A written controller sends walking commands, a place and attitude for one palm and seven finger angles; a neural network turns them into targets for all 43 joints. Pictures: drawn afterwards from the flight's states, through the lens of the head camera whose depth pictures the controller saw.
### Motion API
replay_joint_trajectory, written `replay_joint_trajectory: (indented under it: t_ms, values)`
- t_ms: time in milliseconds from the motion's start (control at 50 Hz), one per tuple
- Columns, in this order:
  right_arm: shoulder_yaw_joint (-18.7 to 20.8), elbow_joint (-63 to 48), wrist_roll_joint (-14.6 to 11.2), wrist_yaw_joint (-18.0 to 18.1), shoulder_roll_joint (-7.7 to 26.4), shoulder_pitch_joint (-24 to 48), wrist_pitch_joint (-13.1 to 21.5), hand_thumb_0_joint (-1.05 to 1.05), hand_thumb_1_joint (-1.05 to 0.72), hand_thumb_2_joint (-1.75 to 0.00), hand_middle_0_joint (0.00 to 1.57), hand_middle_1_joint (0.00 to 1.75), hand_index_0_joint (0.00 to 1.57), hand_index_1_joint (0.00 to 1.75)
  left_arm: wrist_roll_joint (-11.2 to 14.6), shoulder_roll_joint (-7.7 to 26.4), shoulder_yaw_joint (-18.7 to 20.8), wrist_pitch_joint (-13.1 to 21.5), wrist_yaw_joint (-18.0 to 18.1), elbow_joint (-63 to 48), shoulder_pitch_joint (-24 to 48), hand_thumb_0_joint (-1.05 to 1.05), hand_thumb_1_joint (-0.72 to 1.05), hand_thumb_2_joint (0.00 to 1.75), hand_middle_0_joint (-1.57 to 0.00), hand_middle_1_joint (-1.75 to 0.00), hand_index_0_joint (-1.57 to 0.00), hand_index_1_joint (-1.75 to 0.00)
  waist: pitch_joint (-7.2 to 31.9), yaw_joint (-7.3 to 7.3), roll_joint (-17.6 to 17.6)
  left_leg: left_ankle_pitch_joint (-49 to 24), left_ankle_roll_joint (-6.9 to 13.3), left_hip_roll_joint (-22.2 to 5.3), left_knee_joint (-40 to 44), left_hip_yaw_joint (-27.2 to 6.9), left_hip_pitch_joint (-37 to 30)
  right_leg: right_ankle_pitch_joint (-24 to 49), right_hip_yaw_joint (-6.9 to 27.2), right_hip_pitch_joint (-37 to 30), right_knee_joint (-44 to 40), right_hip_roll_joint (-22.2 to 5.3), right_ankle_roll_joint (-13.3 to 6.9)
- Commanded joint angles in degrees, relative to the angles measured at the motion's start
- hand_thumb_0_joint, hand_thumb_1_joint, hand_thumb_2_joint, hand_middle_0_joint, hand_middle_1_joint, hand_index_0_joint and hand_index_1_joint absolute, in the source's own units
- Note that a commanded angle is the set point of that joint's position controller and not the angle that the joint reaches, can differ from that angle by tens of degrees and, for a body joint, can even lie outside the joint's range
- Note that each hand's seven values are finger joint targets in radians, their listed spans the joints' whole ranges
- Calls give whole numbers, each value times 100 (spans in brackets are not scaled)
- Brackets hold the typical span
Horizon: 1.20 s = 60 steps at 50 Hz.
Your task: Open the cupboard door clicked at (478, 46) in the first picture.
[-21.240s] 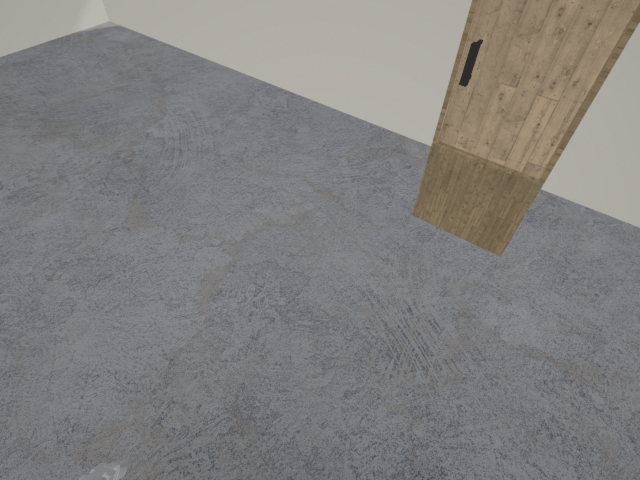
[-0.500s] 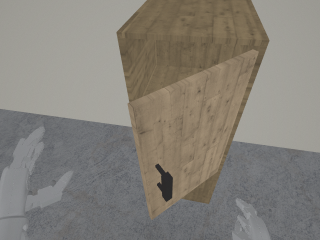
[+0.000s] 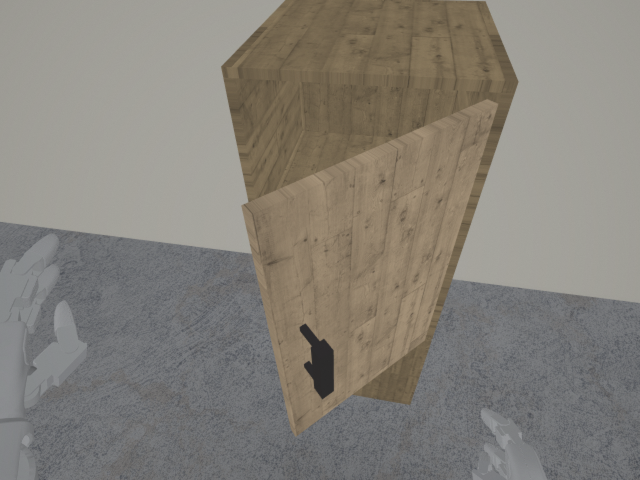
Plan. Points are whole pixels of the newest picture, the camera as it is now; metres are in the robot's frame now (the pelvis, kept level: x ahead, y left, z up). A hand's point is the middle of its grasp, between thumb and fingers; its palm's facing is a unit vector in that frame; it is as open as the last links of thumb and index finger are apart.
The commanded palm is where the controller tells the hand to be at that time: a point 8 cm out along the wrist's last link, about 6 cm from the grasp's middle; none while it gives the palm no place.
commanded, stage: draw the hand back to the body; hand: left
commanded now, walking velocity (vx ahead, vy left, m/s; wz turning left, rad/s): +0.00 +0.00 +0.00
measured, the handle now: (315, 360) +0.30 +0.05 -0.04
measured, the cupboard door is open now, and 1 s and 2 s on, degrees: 46 46 46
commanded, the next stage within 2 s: step back with the hand held close in 0.02 s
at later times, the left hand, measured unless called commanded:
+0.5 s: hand (56, 368) +0.16 +0.27 +0.15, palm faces +0.37 -0.77 -0.52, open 7.4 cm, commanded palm +0.10 +0.31 +0.17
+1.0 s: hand (2, 421) +0.11 +0.28 +0.15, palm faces +0.44 -0.73 -0.52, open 7.4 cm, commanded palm +0.04 +0.32 +0.17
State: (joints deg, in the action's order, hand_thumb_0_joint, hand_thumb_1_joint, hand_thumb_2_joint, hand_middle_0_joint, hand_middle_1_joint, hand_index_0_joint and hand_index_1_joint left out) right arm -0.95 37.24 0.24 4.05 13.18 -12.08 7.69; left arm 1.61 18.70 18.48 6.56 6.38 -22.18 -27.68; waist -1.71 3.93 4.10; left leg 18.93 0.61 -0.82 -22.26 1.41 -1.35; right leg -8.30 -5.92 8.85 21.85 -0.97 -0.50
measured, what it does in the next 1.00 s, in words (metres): shifts its weight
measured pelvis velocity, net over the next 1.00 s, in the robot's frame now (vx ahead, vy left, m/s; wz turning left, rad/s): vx -0.08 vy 0.01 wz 0.05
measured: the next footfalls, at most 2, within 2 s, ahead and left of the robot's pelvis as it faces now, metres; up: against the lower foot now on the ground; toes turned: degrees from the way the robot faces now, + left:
right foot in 1.52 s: -0.27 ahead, -0.11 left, +0.00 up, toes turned +2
left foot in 1.76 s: -0.18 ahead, +0.07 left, +0.00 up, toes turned +0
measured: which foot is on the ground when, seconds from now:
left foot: down 0.00-1.00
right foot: down 0.00-1.00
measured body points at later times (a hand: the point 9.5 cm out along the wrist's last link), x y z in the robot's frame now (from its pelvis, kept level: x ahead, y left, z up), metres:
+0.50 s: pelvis -0.04 +0.01 -0.01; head -0.02 +0.01 +0.44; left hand +0.14 +0.31 +0.18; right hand +0.14 -0.23 -0.09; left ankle -0.07 +0.11 -0.74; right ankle +0.05 -0.12 -0.74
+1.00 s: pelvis -0.08 +0.01 -0.02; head -0.07 +0.03 +0.43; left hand +0.08 +0.32 +0.18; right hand +0.07 -0.23 -0.09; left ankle -0.07 +0.11 -0.74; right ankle +0.01 -0.11 -0.74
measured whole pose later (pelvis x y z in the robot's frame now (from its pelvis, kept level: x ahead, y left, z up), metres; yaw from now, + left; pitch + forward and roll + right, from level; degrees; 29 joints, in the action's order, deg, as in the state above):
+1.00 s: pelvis -0.08 +0.01 -0.02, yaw +3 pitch +0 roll -1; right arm -0.3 32.3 0.1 4.5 12.1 -15.0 4.2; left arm -0.9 25.1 26.6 12.5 8.6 -30.0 -30.9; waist -2.0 -1.4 -1.9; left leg 17.9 2.4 1.8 -37.3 -0.2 19.3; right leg -9.0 -0.9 24.3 34.6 -0.8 1.4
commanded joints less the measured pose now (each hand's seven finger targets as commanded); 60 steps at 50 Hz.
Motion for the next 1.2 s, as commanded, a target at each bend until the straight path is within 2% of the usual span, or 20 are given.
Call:
replay_joint_trajectory:
  t_ms: [0,100,120,140,160,200,260,380,480,540,640,720,760,840,880,920,960,1060,1120,1180]
  values:
    - [179,-967,20,69,538,826,375,0,-90,-90,20,30,20,30,-19,1039,710,396,144,-1273,634,0,90,90,-20,-30,-20,-30,355,14,-5,-1597,-4,11,495,-90,1138,460,288,-1025,-186,-16,-56]
    - [196,-959,2,69,540,867,380,0,-90,-90,20,30,20,30,-2,1014,677,390,127,-1177,653,0,90,90,-20,-30,-20,-30,249,12,-188,-1320,41,-5,523,-85,1141,209,325,-943,-265,-7,-41]
    - [187,-896,1,91,563,873,383,0,-90,-90,20,30,20,30,-20,1220,805,414,170,-1254,1244,0,90,90,-20,-30,-20,-30,324,-37,-48,-1246,44,19,520,-72,1126,171,349,-942,-284,-19,-45]
    - [51,-1147,-70,93,554,675,262,0,-90,-90,20,30,20,30,-113,2160,1739,718,263,-1385,2224,0,90,90,-20,-30,-20,-30,-314,-243,242,-650,88,-57,483,-206,1772,194,703,-512,-356,-264,-28]
    - [142,-1028,-18,108,523,627,161,0,-90,-90,20,30,20,30,-69,1496,1316,692,188,-772,1249,0,90,90,-20,-30,-20,-30,-149,-264,-496,-647,110,-86,298,-305,1789,297,710,-473,-418,-355,-37]
    - [206,-1148,11,35,655,700,28,0,-90,-90,20,30,20,30,-45,1109,951,662,84,-872,440,0,90,90,-20,-30,-20,-30,317,-293,-456,-969,117,-39,34,-175,1559,551,750,-431,-400,-481,-72]
    - [240,-1201,49,42,736,718,-73,0,-90,-90,20,30,20,30,-26,1200,1029,694,122,-1269,52,0,90,90,-20,-30,-20,-30,831,-294,-70,-1549,29,-106,26,-282,1728,1292,615,-733,49,-503,-117]
    - [348,-1392,6,87,702,734,-274,0,-90,-90,20,30,20,30,1,1473,1358,634,214,-1723,-302,0,90,90,-20,-30,-20,-30,1273,-303,-225,-2521,-106,-209,-214,-381,1951,2369,551,-831,772,-475,-126]
    - [375,-1423,-18,131,699,731,-301,0,-90,-90,20,30,20,30,-16,1471,1388,639,259,-1717,-228,0,90,90,-20,-30,-20,-30,975,-308,-267,-1701,13,-318,-87,-513,2452,1661,604,-568,960,-431,-51]
    - [362,-1452,-7,148,755,794,-256,0,-90,-90,20,30,20,30,-86,1414,1334,670,265,-1791,-41,0,90,90,-20,-30,-20,-30,600,-298,129,-507,246,-456,241,-650,3239,979,659,-653,1171,-313,41]
    - [354,-1529,-3,145,788,626,-170,0,-90,-90,20,30,20,30,-221,1444,1363,741,304,-1832,273,0,90,90,-20,-30,-20,-30,352,-335,-51,1225,457,-461,249,-699,4304,389,909,-958,1358,-340,58]
    - [329,-1492,13,87,712,484,-138,0,-90,-90,20,30,20,30,-192,1507,1372,798,329,-1848,308,0,90,90,-20,-30,-20,-30,409,-389,-745,1279,305,-82,-657,-434,3601,-951,1490,16,195,-780,-135]
    - [308,-1431,5,78,666,450,-135,0,-90,-90,20,30,20,30,-131,1541,1377,825,363,-1946,199,0,90,90,-20,-30,-20,-30,546,-421,-701,1077,224,-23,-887,-370,3022,-1442,1453,542,-158,-950,-232]
    - [328,-1453,30,143,744,535,-123,0,-90,-90,20,30,20,30,-146,1576,1522,908,426,-1940,-145,0,90,90,-20,-30,-20,-30,499,-404,126,1591,370,-371,94,-798,3635,-1448,912,106,470,-457,2]
    - [339,-1494,0,153,756,529,-92,0,-90,-90,20,30,20,30,-200,1513,1547,930,427,-2015,-152,0,90,90,-20,-30,-20,-30,549,-374,456,1396,502,-727,728,-1171,4403,-141,594,-874,1578,-30,135]
    - [383,-1511,1,131,743,556,-32,0,-90,-90,20,30,20,30,-236,1497,1572,912,399,-2040,-173,0,90,90,-20,-30,-20,-30,730,-335,542,466,525,-827,555,-1118,4359,1028,583,-1156,2068,111,168]
    - [425,-1489,52,115,739,653,47,0,-90,-90,20,30,20,30,-314,1470,1617,991,352,-2054,-59,0,90,90,-20,-30,-20,-30,396,-309,597,864,632,-944,626,-1173,5010,789,738,-1484,2345,180,185]
    - [466,-1260,61,33,713,485,24,0,-90,-90,20,30,20,30,-199,1423,1374,949,261,-1945,16,0,90,90,-20,-30,-20,-30,936,-460,-318,-871,179,-337,-725,-520,3211,2535,1432,-315,1319,-468,-125]
    - [491,-1226,22,-2,628,500,-88,0,-90,-90,20,30,20,30,-125,1603,1453,937,281,-2062,-57,0,90,90,-20,-30,-20,-30,1202,-490,-935,-379,63,-8,-1331,-331,2519,1464,1834,447,434,-917,-324]
    - [481,-1223,-17,8,552,574,-183,0,-90,-90,20,30,20,30,-55,1753,1671,971,341,-2204,-378,0,90,90,-20,-30,-20,-30,1120,-476,-971,488,111,42,-1266,-412,2452,-231,1742,945,-14,-965,-337]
